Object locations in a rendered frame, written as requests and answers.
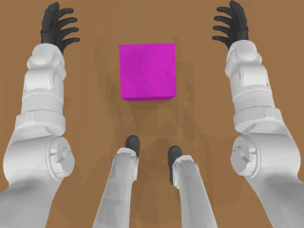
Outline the left robot shin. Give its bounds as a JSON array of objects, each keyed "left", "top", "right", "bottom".
[{"left": 112, "top": 147, "right": 136, "bottom": 163}]

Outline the left robot forearm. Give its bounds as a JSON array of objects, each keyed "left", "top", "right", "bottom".
[{"left": 3, "top": 43, "right": 67, "bottom": 180}]

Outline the carton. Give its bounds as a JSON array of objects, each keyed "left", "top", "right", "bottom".
[{"left": 119, "top": 43, "right": 177, "bottom": 102}]

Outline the robot right upper arm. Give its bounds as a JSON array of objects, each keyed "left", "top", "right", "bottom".
[{"left": 230, "top": 132, "right": 304, "bottom": 228}]

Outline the robot right hand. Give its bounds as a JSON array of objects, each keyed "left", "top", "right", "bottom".
[{"left": 212, "top": 0, "right": 249, "bottom": 50}]

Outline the right robot forearm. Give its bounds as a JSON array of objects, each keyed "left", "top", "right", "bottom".
[{"left": 224, "top": 40, "right": 301, "bottom": 170}]

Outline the robot left hand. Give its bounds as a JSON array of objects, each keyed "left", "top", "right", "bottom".
[{"left": 40, "top": 2, "right": 81, "bottom": 55}]

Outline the left robot thigh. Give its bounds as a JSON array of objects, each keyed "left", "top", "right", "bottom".
[{"left": 92, "top": 152, "right": 139, "bottom": 228}]

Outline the robot left upper arm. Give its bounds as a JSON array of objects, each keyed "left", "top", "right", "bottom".
[{"left": 0, "top": 134, "right": 75, "bottom": 228}]

